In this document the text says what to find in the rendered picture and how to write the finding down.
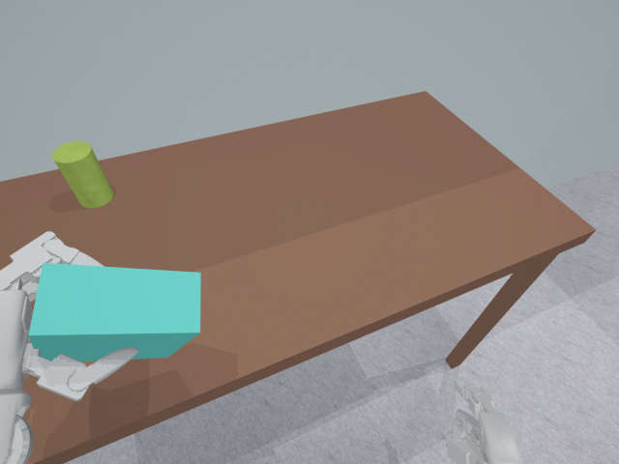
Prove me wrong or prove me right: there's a robot right hand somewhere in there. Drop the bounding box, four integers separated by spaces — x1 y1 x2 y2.
446 377 523 464

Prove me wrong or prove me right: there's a robot left hand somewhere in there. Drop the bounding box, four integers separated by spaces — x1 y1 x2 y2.
0 231 139 401

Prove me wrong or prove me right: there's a left robot forearm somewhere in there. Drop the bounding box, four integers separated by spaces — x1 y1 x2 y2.
0 389 34 464

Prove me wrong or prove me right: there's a table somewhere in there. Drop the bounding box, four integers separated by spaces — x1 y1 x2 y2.
0 91 596 464

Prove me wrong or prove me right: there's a sponge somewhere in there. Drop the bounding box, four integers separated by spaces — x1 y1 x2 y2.
29 263 201 362

